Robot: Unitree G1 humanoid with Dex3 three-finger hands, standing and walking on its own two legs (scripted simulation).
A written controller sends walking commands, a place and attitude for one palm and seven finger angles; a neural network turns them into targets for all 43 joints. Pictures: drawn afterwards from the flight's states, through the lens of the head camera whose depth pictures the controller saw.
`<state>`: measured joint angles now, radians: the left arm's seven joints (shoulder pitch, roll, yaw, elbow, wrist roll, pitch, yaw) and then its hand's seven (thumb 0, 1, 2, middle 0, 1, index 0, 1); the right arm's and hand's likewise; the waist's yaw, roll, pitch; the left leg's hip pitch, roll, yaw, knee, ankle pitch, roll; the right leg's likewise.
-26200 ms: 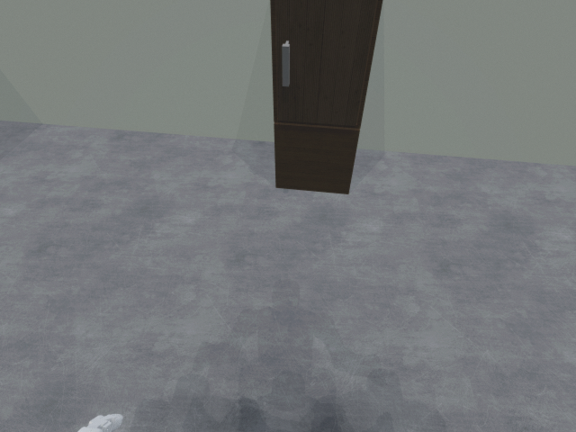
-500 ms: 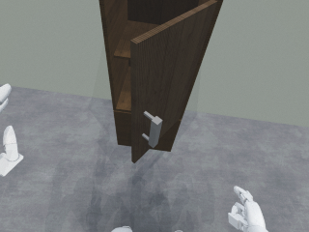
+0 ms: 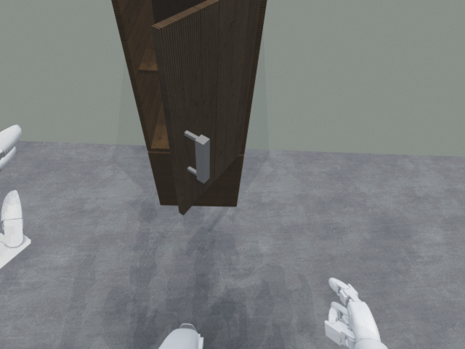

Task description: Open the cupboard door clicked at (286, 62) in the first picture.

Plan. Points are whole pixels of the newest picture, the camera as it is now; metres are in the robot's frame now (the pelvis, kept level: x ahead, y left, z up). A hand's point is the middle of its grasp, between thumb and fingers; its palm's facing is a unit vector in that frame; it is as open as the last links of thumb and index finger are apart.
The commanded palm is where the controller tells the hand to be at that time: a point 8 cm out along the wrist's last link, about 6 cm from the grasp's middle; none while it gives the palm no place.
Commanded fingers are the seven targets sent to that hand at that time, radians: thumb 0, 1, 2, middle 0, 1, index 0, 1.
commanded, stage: stop stepping back and stand still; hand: left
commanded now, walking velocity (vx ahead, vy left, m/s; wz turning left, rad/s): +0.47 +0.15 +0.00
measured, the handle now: (196, 156) +0.57 +0.13 -0.07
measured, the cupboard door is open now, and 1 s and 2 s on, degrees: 55 55 55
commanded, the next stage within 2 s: let the arm hang, fingers relaxed in 0.74 s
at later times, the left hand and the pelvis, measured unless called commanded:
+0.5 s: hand out of the picture +0.13 +0.27 +0.20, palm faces +0.43 -0.75 -0.49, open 7.4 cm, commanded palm +0.08 +0.31 +0.19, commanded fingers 0.00 0.90 0.90 -0.20 -0.30 -0.20 -0.30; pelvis -0.05 +0.01 +0.00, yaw +2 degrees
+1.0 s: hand out of the picture +0.11 +0.28 -0.03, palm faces +0.12 -0.89 -0.44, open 7.4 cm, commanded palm none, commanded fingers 0.00 0.90 0.90 -0.20 -0.30 -0.20 -0.30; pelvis -0.07 +0.02 +0.00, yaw +3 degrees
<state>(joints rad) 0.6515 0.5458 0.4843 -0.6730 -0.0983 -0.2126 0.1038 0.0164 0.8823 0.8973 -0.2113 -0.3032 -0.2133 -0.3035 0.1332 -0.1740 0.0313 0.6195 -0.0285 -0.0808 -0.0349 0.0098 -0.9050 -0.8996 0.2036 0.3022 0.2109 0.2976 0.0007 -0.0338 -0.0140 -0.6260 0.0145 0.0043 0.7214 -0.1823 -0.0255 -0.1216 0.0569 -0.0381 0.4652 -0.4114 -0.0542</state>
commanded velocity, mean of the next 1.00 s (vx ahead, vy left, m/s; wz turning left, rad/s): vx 0.04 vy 0.02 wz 0.00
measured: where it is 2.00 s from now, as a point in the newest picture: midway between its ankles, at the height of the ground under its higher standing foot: outside the picture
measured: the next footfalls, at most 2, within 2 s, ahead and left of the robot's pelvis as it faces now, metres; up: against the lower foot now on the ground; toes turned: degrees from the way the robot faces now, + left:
left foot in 0.14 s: +0.05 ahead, +0.11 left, +0.00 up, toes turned +5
